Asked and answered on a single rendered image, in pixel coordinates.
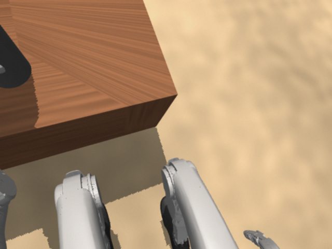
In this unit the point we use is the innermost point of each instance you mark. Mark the right robot foot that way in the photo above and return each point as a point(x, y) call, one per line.
point(167, 220)

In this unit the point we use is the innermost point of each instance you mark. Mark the can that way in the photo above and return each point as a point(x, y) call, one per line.
point(17, 68)

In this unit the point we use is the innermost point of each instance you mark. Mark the left robot foot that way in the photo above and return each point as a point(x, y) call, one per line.
point(107, 227)

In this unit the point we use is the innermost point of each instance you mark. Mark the left robot arm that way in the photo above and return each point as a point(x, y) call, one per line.
point(8, 192)

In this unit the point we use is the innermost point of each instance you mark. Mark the right robot hand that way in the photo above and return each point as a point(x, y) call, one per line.
point(260, 240)

